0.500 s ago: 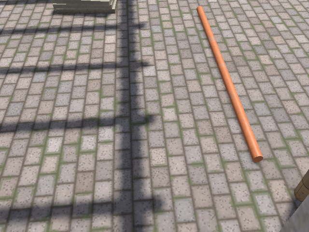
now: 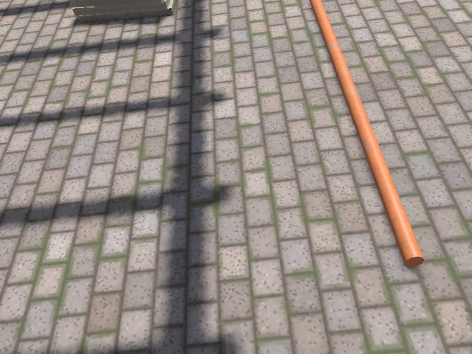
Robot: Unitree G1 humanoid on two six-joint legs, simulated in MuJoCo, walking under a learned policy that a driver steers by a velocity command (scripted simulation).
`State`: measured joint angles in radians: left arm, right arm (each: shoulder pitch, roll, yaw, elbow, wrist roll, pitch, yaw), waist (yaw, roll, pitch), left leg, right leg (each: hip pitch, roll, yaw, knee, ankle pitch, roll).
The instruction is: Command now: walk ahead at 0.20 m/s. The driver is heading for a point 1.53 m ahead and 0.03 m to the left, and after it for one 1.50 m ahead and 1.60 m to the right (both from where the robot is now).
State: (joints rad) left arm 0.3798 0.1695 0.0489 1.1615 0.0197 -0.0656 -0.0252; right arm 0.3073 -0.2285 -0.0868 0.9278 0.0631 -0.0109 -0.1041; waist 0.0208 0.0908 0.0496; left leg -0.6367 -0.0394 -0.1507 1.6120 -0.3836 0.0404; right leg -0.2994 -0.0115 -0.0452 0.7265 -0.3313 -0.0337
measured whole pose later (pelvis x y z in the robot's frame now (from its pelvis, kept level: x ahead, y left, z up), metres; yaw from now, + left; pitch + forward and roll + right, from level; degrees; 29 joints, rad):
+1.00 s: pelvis +0.35 +0.01 -0.02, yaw +0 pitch +0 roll -2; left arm 0.54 0.13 0.07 1.11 -0.05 -0.10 0.06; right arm -0.08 -0.20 -0.06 0.76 0.05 -0.08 0.05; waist 0.13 0.07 0.02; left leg -0.51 0.04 0.03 0.54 0.26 0.04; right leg -0.12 0.01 -0.06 0.75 -0.63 -0.01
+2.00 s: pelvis +0.91 +0.01 -0.09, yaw +1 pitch +1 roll -2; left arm 0.39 0.23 0.04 1.04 -0.02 -0.09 0.00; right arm 0.01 -0.23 -0.06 0.81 0.03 -0.06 0.02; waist 0.10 0.05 0.02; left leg -0.59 0.08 -0.01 0.54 0.07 0.02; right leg 0.06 0.04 -0.02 0.21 -0.28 -0.02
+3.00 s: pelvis +1.47 +0.04 -0.09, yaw -6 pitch +2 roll -1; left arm 0.33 0.26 0.06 0.89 -0.01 -0.07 -0.01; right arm 0.07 -0.28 -0.06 0.83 -0.01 -0.10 -0.01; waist 0.06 0.03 0.02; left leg -0.65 0.11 -0.09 0.74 -0.07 -0.03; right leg -0.16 0.09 0.05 0.29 -0.16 -0.08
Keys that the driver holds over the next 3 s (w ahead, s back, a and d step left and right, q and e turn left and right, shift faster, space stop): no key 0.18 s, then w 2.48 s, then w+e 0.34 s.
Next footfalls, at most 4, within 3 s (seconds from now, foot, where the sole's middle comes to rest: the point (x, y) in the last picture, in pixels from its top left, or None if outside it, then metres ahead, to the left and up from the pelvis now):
0.24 left None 0.14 0.16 -0.75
0.64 right None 0.25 -0.10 -0.75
1.08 left None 0.55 0.12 -0.87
1.52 right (309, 266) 0.85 -0.10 -0.87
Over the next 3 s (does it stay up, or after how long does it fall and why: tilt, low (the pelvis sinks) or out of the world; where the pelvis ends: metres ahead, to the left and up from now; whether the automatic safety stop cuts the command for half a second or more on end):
stays up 1.47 0.04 -0.09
